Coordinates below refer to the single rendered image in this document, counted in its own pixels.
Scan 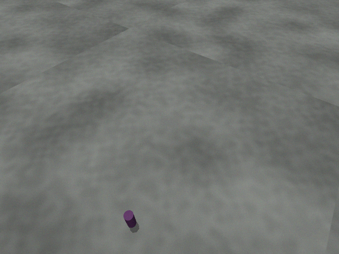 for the can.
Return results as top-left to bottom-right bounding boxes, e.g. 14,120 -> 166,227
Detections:
123,210 -> 136,228

